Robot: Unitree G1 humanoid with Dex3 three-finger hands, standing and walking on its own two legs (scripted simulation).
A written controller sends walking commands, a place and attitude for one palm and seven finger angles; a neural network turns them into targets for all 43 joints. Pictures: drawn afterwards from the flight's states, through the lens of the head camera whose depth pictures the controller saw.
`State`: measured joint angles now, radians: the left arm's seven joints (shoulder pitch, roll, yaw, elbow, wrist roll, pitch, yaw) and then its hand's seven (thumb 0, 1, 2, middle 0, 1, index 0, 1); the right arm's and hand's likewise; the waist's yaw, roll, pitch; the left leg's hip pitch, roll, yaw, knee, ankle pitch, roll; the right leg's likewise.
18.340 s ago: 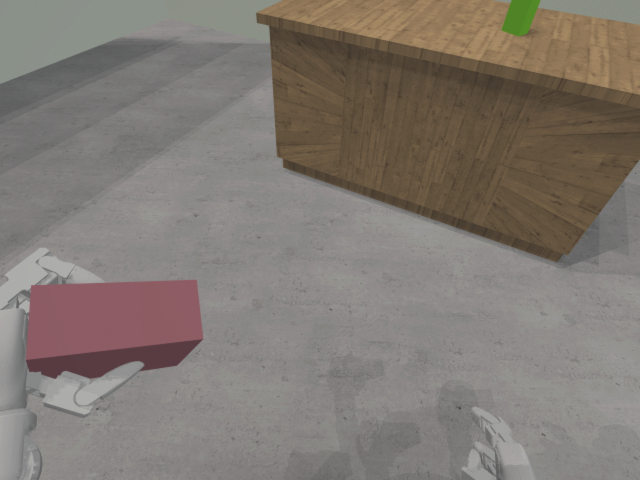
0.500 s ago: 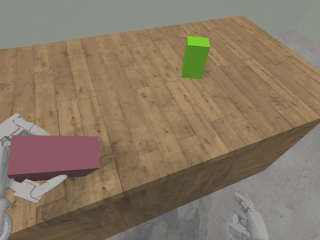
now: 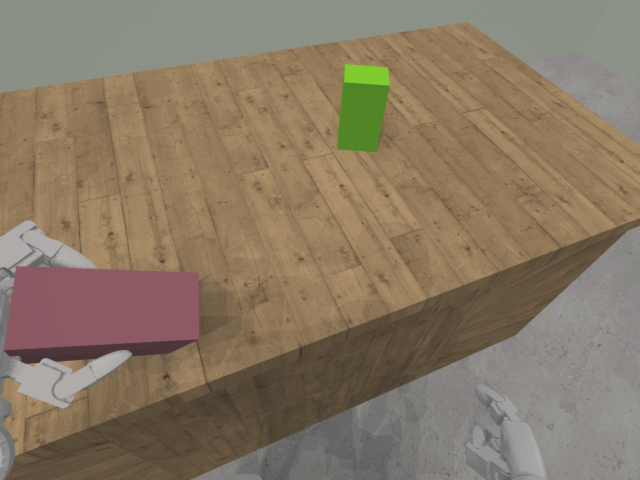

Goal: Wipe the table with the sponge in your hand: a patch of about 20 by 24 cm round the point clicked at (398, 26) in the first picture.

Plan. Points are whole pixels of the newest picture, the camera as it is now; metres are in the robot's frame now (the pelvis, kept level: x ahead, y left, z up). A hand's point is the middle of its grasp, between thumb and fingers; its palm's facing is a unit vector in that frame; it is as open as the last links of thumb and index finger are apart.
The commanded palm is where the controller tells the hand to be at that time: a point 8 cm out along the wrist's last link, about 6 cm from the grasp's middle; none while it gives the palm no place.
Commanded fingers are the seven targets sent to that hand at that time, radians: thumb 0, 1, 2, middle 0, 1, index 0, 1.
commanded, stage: shuffle to correct the standing spot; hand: left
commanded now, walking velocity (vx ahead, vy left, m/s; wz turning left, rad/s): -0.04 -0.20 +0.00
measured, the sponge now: (135, 317) +0.24 +0.20 +0.14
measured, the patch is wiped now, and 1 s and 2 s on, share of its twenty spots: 0.00 0.00 0.00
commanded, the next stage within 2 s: none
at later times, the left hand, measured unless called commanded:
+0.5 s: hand (52, 325) +0.21 +0.24 +0.17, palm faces +0.31 -0.84 -0.44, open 10.1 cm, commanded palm +0.15 +0.28 +0.18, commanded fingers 0.00 0.10 1.30 -1.20 -1.60 -1.20 -1.60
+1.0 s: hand (60, 326) +0.21 +0.24 +0.17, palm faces +0.31 -0.84 -0.44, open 10.1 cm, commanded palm +0.15 +0.28 +0.18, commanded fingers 0.00 0.10 1.30 -1.20 -1.60 -1.20 -1.60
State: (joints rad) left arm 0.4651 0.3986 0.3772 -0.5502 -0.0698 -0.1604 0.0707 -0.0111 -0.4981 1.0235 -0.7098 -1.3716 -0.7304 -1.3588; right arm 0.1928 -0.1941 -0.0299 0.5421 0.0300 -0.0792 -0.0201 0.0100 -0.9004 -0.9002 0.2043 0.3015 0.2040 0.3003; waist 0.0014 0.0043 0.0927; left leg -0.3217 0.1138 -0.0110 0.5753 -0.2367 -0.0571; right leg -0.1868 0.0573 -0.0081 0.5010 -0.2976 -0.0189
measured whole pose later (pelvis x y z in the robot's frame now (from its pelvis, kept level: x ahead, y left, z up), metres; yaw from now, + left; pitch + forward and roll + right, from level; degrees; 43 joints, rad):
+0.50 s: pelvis -0.01 +0.00 +0.00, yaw +0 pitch -1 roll -3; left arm 0.48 0.42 0.40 -0.58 -0.07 -0.16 0.07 -0.01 -0.50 1.02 -0.71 -1.37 -0.73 -1.36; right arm 0.19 -0.16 -0.01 0.54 0.03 -0.08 -0.01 0.01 -0.90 -0.90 0.20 0.30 0.20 0.30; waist 0.01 0.00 0.10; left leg -0.34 0.11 -0.02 0.58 -0.23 -0.06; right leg -0.20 0.06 -0.02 0.49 -0.28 -0.01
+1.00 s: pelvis -0.01 +0.00 +0.00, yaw +1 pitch -1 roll -3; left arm 0.49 0.42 0.39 -0.58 -0.08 -0.15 0.07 -0.01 -0.50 1.03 -0.71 -1.37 -0.73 -1.36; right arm 0.20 -0.18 -0.02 0.54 0.03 -0.07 -0.01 0.01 -0.90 -0.90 0.20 0.30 0.20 0.30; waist 0.00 0.01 0.09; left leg -0.34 0.12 -0.03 0.58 -0.23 -0.06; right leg -0.20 0.06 -0.03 0.50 -0.29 -0.02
